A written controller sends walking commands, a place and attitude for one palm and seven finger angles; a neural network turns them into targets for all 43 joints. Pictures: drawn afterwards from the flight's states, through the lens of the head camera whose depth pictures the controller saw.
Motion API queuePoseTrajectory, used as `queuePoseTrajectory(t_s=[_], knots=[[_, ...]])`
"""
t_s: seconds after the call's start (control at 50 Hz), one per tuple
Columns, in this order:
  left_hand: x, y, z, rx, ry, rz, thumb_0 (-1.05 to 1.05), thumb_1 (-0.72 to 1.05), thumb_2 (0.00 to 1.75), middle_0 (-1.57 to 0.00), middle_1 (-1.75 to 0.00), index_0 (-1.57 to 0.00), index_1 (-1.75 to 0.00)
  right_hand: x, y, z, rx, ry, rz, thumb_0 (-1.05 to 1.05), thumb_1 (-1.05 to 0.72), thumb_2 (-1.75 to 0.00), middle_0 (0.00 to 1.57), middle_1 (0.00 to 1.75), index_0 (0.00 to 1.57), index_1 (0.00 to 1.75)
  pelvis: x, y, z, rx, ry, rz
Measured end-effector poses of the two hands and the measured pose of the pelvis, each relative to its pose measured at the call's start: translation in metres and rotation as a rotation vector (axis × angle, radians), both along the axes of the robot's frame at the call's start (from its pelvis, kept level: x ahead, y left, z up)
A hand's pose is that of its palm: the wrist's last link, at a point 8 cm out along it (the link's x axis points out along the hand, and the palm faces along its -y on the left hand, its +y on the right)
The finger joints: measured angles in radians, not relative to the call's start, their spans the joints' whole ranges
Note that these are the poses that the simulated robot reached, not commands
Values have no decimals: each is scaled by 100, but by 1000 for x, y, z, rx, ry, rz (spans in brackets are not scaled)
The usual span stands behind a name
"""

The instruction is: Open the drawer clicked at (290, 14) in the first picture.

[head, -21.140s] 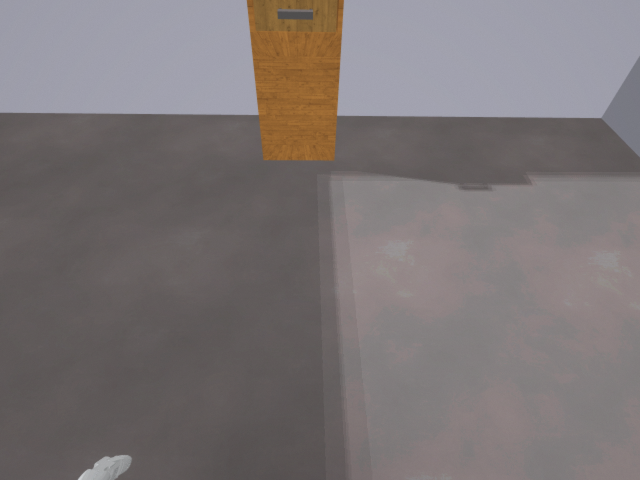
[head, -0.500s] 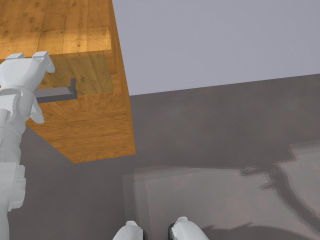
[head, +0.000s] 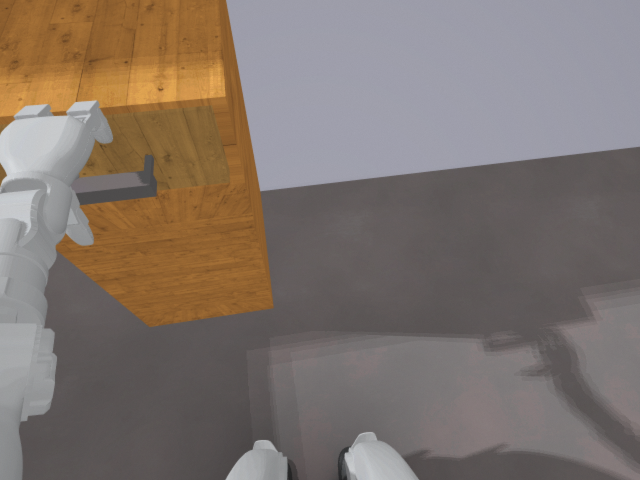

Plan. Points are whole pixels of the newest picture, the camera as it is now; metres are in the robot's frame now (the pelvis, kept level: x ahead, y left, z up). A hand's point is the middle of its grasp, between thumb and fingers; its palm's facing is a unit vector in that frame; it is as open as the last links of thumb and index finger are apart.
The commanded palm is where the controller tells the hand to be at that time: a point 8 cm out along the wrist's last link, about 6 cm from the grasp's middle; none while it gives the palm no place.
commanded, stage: lower the fingers behind the handle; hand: left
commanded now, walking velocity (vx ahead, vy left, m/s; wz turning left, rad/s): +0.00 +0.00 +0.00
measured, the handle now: (105, 177) +0.53 +0.29 +0.00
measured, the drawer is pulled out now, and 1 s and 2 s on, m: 0.00 0.00 0.00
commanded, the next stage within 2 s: lift the fingers back up to retry in 1.32 s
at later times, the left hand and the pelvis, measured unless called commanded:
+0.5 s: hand (76, 177) +0.49 +0.29 +0.06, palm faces +0.01 +0.01 -1.00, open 13.6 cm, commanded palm +0.49 +0.32 +0.05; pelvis -0.02 +0.00 -0.02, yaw +0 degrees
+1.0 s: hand (77, 178) +0.49 +0.29 +0.06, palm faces +0.02 +0.03 -1.00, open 13.8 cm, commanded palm +0.49 +0.32 +0.02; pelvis -0.04 +0.00 -0.04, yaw +0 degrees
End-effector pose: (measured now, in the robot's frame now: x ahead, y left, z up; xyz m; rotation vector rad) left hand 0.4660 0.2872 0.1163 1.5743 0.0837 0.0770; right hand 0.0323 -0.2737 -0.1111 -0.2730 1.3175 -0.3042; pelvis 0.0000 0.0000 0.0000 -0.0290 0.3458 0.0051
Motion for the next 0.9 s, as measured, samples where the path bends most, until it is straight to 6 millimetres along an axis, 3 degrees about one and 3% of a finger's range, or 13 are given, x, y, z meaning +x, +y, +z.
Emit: queuePoseTrajectory(t_s=[0.66,0.9], knots=[[-1,-2,-5,13,-24,20,0,-49,31,-33,-126,-30,-131,-27,-2,-16,-38,-36,17,1,-91,-89,20,30,20,30,-30,0,-26,-3,34,6],[-2,-2,-6,24,-23,17,0,-49,31,-33,-126,-28,-133,-26,1,-24,-47,-55,20,1,-91,-89,20,30,20,30,-37,1,-34,-4,46,8]])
